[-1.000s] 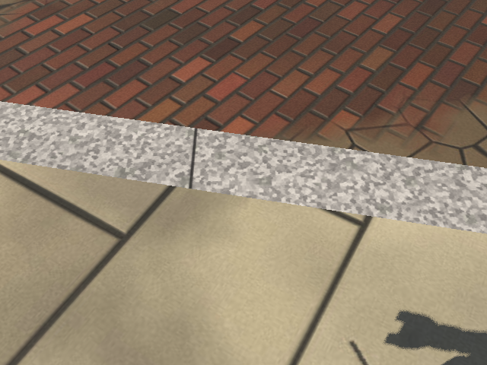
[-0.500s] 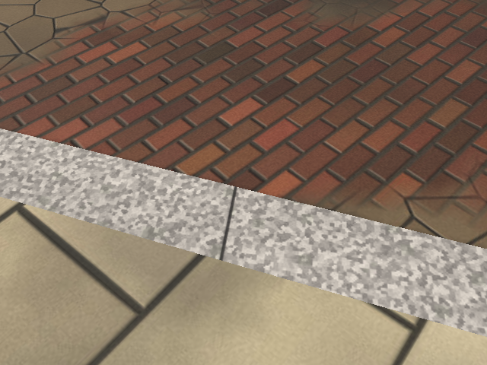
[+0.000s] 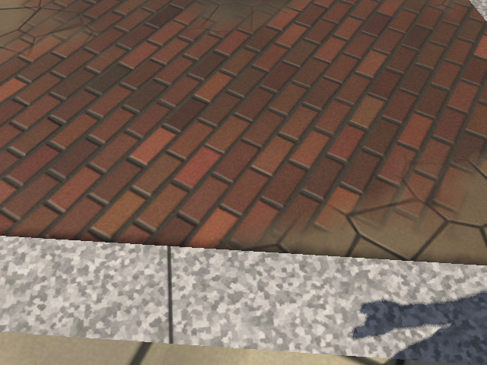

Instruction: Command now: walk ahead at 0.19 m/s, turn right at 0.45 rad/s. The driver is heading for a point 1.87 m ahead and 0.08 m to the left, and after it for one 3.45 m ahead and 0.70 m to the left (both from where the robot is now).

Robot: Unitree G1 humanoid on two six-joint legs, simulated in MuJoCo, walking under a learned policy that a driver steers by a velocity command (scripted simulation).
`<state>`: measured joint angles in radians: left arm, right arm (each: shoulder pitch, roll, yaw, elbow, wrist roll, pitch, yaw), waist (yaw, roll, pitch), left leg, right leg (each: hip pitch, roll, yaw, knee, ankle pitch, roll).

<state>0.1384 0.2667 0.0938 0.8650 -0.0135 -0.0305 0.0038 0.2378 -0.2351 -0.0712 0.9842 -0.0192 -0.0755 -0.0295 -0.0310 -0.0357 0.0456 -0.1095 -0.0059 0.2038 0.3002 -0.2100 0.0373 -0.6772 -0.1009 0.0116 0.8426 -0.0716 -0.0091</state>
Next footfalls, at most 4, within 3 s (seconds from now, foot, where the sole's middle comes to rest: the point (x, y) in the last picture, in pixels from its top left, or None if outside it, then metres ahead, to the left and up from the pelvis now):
0.16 right None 0.21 -0.15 -0.78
0.46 left None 0.18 0.11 -0.78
2.02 left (231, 315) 0.61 0.04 -0.78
2.44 right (299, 270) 0.74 -0.17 -0.78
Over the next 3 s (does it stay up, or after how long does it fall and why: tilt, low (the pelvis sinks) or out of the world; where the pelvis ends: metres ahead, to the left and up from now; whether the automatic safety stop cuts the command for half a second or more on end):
stays up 0.97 0.04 -0.16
